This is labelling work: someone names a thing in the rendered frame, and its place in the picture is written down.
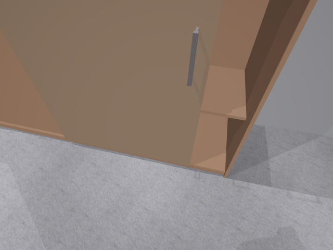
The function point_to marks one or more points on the handle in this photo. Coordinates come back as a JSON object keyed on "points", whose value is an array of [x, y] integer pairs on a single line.
{"points": [[192, 56]]}

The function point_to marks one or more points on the wardrobe door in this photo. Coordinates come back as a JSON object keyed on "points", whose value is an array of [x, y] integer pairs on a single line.
{"points": [[113, 73], [20, 102]]}

